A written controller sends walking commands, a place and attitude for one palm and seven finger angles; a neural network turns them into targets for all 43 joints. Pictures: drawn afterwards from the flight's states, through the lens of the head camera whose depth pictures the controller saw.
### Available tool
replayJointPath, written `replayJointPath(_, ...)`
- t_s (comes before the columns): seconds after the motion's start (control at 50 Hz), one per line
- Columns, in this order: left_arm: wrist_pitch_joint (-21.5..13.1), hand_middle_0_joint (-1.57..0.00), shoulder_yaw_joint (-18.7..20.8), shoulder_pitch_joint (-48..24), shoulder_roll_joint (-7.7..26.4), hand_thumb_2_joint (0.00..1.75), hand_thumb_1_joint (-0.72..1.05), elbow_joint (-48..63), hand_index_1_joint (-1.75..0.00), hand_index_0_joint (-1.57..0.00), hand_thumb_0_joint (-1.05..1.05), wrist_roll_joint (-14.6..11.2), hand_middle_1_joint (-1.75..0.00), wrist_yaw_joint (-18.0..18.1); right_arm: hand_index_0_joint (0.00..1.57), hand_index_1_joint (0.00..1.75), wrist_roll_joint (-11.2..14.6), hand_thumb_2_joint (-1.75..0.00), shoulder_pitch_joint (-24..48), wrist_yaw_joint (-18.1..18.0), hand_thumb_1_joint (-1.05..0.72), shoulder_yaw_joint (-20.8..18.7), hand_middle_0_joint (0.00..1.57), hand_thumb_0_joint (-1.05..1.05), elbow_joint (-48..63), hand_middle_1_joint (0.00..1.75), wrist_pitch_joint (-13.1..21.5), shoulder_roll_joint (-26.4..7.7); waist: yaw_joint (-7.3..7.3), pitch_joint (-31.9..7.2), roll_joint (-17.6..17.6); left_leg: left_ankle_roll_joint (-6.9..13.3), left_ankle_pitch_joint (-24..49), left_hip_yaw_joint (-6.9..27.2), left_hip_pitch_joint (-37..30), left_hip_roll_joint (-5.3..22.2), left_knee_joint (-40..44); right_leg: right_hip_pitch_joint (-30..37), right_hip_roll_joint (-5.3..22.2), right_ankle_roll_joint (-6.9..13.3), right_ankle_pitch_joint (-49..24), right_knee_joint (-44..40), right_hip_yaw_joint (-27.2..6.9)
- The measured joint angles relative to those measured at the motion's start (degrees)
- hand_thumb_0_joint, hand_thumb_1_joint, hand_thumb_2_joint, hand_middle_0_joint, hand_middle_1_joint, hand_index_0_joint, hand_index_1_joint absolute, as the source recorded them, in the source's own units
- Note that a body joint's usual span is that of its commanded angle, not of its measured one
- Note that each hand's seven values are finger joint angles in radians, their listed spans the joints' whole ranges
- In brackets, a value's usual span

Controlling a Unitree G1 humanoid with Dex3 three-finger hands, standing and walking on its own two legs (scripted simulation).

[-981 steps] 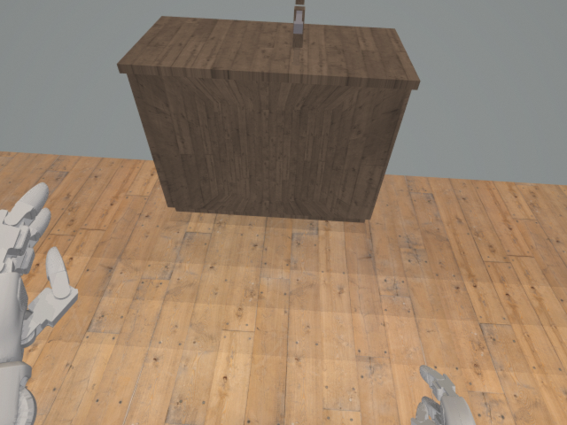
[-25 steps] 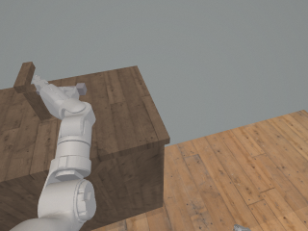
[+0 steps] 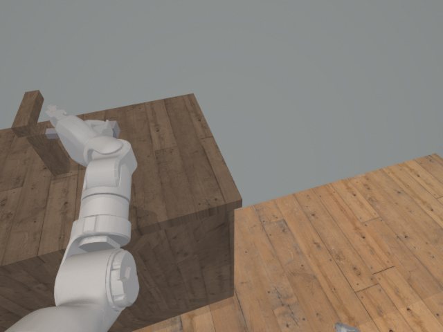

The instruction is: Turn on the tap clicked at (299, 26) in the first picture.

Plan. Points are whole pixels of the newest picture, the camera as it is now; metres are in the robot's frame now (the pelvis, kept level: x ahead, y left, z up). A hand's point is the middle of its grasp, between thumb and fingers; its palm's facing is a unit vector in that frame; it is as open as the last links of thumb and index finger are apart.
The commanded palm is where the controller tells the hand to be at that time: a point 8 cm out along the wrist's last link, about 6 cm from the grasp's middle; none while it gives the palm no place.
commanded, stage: draw the hand back beside the body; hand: left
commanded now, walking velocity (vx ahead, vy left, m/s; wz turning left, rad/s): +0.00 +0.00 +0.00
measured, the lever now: (111, 129) +0.50 +0.26 +0.12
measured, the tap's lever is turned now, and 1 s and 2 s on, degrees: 76 76 76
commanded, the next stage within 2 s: step back with the hand held close in 1.58 s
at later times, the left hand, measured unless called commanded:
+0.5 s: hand (84, 173) +0.32 +0.23 +0.17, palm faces +0.39 -0.89 -0.22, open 7.7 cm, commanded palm +0.30 +0.25 +0.19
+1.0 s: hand (64, 210) +0.25 +0.23 +0.17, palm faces +0.32 -0.90 -0.29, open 7.5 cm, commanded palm +0.21 +0.28 +0.18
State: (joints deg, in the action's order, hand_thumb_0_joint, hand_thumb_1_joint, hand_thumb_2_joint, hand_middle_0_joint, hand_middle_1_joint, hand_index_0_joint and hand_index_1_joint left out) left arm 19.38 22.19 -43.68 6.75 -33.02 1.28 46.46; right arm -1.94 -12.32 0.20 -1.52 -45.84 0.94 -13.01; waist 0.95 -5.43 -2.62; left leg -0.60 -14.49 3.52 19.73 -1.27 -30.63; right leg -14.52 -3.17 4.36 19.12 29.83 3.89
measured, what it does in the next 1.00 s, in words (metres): stands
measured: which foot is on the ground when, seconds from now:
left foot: down 0.00-1.00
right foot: down 0.00-1.00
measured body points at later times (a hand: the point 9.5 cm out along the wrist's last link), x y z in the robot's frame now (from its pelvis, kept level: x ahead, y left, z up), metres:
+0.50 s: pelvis +0.00 +0.00 +0.01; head -0.02 -0.03 +0.46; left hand +0.30 +0.28 +0.18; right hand +0.16 -0.25 -0.09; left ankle +0.01 +0.13 -0.73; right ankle -0.04 -0.06 -0.73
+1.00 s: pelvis +0.00 +0.01 +0.01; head -0.03 -0.01 +0.46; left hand +0.23 +0.28 +0.18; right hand +0.15 -0.22 -0.09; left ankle +0.01 +0.13 -0.73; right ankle -0.04 -0.06 -0.73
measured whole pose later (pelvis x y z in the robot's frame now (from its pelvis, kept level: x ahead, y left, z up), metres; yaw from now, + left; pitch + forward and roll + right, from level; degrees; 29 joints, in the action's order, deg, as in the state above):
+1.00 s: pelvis +0.00 +0.01 +0.01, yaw -3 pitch -5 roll +0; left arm -5.4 13.2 12.5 18.8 10.7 -5.4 5.4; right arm 0.6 -12.3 -2.0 -0.1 -37.2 2.0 -13.0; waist -1.9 0.8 -3.9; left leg 0.4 -12.7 1.0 6.9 -0.5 -24.4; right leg -1.6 -3.7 3.5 15.3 21.6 1.1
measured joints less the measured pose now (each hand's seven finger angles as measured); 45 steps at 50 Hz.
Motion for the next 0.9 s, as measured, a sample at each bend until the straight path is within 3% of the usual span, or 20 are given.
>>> replayJointPath(0.12,0.25,-0.15,-0.53,0.52,-0.37,0.90,0.90,1.62,-0.15,-0.16,0.02,-0.33,-0.15,-0.16,0.20,0.30,-0.01,-0.90,0.44,-0.28,-0.90,-0.32,0.20,0.01,-0.55,0.30,0.37,-0.37,-0.16,0.65,0.22,-0.07,-0.10,0.22,-0.29,-0.03,0.07,0.40,0.01,0.09,0.13,-0.18,0.22)
replayJointPath(0.14,0.50,-0.15,-1.43,1.27,-0.17,0.90,0.90,2.87,-0.15,-0.15,0.02,0.06,-0.15,-1.72,0.20,0.30,0.07,-0.90,0.56,-0.46,-0.90,-0.25,0.20,0.01,-0.29,0.30,0.08,-0.38,-0.19,0.77,0.31,-0.07,-0.08,0.09,-0.49,-0.05,0.22,0.46,0.04,0.12,0.15,-0.13,0.09)
replayJointPath(0.22,-0.47,-0.15,-6.07,8.59,1.72,0.90,0.90,11.52,-0.15,-0.15,0.02,-0.71,-0.16,-14.98,0.20,0.30,1.44,-0.90,0.41,-2.32,-0.90,0.12,0.20,0.01,2.62,0.30,-2.21,-0.30,-0.28,1.20,0.28,0.08,0.05,-1.15,-3.20,0.24,1.83,2.42,-0.12,0.09,-0.11,-1.01,-1.23)
replayJointPath(0.28,-0.89,-0.16,-7.71,16.05,3.08,0.90,0.90,18.15,-0.16,-0.16,0.02,-4.54,-0.16,-24.84,0.20,0.30,3.05,-0.90,0.22,-3.87,-0.90,0.95,0.20,0.01,4.93,0.30,-3.88,-0.42,-0.28,1.33,0.04,0.15,0.25,-2.28,-6.44,0.67,3.73,5.23,-0.45,0.01,-0.72,-2.79,-2.47)
replayJointPath(0.34,-0.31,-0.16,-7.05,23.51,3.95,0.90,0.89,23.47,-0.16,-0.16,0.02,-7.94,-0.17,-29.22,0.20,0.30,3.71,-0.90,0.81,-4.55,-0.90,1.63,0.20,0.01,6.29,0.30,-4.53,-0.41,-0.15,1.45,-0.13,0.08,0.44,-3.04,-9.21,1.14,5.20,7.87,-0.86,0.04,-1.40,-4.54,-3.34)
replayJointPath(0.42,-8.17,-0.17,-7.17,34.50,9.39,0.90,0.89,26.71,-0.17,-0.17,0.02,-8.21,-0.18,-35.47,0.20,0.30,3.34,-0.90,1.30,-3.42,-0.90,1.27,0.20,0.01,8.78,0.30,-2.86,-0.32,0.25,3.00,-0.30,-0.12,0.47,-3.19,-11.00,1.57,5.55,9.88,-1.29,0.26,-1.87,-5.55,-3.54)
replayJointPath(0.5,-15.07,-0.17,-7.80,39.20,12.14,0.90,0.89,30.43,-0.18,-0.17,0.02,-7.24,-0.19,-37.31,0.19,0.30,3.16,-0.90,0.55,-2.93,-0.90,0.40,0.20,0.01,9.14,0.30,0.15,-1.56,-2.10,5.28,-0.76,0.00,0.88,-2.35,-11.68,1.35,5.46,11.23,-1.14,0.17,-2.39,-6.26,-2.69)
replayJointPath(0.56,-18.99,-0.17,-9.64,38.55,12.10,0.90,0.89,31.56,-0.19,-0.17,0.02,-6.99,-0.20,-37.71,0.19,0.30,3.36,-0.90,0.80,-2.88,-0.90,0.30,0.20,0.01,7.80,0.30,1.20,-2.50,-4.15,6.68,-1.11,0.27,1.50,-1.45,-11.78,0.80,5.49,11.69,-0.66,-0.04,-2.63,-6.36,-1.74)
replayJointPath(0.6,-20.87,-0.17,-11.11,37.89,11.64,0.90,0.89,31.66,-0.20,-0.17,0.02,-6.94,-0.20,-38.14,0.19,0.30,3.50,-0.90,1.56,-2.87,-0.90,0.57,0.20,0.01,6.99,0.30,1.32,-2.57,-4.75,7.26,-1.17,0.44,1.99,-0.99,-11.67,0.45,5.68,11.66,-0.35,-0.19,-2.82,-6.40,-1.24)
replayJointPath(0.66,-22.56,-0.17,-12.81,38.37,10.86,0.90,0.89,32.14,-0.21,-0.17,0.02,-6.78,-0.21,-38.91,0.20,0.30,3.41,-0.90,2.93,-2.74,-0.90,1.14,0.20,0.01,6.77,0.30,1.21,-1.79,-4.50,7.56,-1.15,0.59,2.65,-0.89,-11.68,0.21,6.28,11.52,-0.09,-0.34,-3.23,-6.63,-1.12)
replayJointPath(0.72,-23.52,-0.18,-13.16,40.97,10.71,0.90,0.89,33.20,-0.22,-0.18,0.02,-6.69,-0.22,-39.91,0.20,0.30,3.14,-0.90,3.71,-2.51,-0.90,1.84,0.20,0.01,7.57,0.30,0.94,-0.38,-3.35,7.17,-1.04,0.65,2.96,-1.40,-12.07,0.29,7.00,11.65,-0.12,-0.44,-3.64,-7.15,-1.65)
replayJointPath(0.8,-23.91,-0.19,-12.09,45.61,11.09,0.90,0.89,35.74,-0.23,-0.19,0.02,-6.73,-0.23,-40.88,0.20,0.30,2.85,-0.90,3.16,-2.24,-0.90,2.38,0.20,0.01,9.06,0.30,0.68,1.07,-2.15,6.52,-1.07,0.68,2.71,-2.24,-12.75,0.68,7.27,12.26,-0.43,-0.48,-3.97,-7.86,-2.54)
replayJointPath(0.9,-24.32,-0.19,-10.17,51.09,11.87,0.90,0.89,39.73,-0.24,-0.19,0.02,-6.82,-0.25,-41.28,0.20,0.30,2.65,-0.90,1.36,-2.15,-0.90,2.23,0.20,0.01,9.48,0.30,0.65,1.07,-2.10,6.16,-1.24,0.81,2.14,-2.66,-13.03,0.89,6.87,12.79,-0.61,-0.63,-3.99,-8.25,-2.98)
